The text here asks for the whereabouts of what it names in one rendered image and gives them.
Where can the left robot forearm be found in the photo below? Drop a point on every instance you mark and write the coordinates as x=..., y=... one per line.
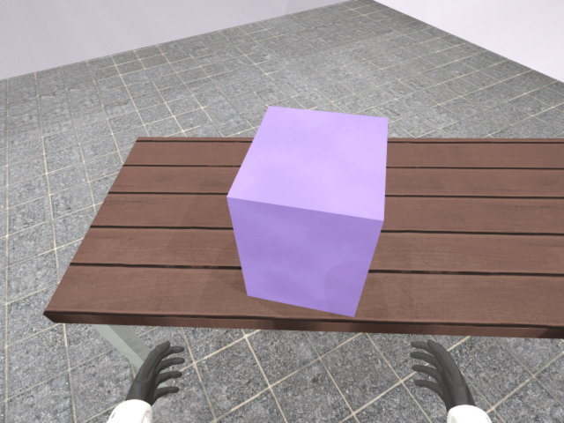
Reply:
x=131, y=411

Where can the left robot hand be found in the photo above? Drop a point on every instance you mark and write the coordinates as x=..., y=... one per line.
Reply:
x=144, y=386

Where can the right robot hand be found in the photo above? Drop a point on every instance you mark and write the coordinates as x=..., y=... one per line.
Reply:
x=451, y=387

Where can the carton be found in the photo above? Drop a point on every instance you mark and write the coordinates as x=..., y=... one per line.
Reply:
x=307, y=207

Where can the table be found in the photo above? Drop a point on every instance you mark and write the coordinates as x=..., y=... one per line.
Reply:
x=472, y=244

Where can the right robot forearm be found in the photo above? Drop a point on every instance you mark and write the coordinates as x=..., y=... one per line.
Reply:
x=467, y=414

